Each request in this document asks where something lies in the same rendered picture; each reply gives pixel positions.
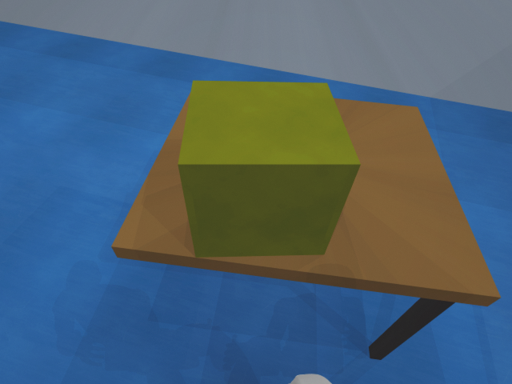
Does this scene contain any carton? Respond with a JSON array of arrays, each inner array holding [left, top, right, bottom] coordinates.
[[178, 81, 361, 258]]

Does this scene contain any table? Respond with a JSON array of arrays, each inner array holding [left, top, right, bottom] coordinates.
[[111, 94, 501, 360]]

